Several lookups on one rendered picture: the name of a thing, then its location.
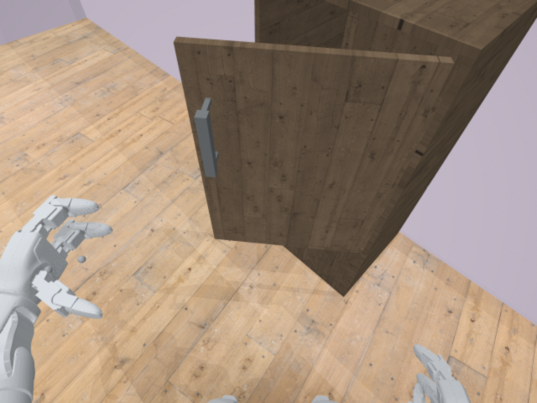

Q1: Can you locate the left robot hand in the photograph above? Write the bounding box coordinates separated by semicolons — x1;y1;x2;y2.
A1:
0;195;113;319

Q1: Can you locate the robot left forearm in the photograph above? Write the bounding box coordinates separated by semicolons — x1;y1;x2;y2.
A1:
0;292;41;403

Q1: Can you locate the right robot hand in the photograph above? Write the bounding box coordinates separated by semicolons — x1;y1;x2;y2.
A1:
408;344;471;403

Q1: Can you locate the cupboard door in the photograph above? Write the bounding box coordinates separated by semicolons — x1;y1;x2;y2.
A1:
174;37;454;253

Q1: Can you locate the handle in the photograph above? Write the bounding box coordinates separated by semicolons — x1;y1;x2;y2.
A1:
194;97;219;177

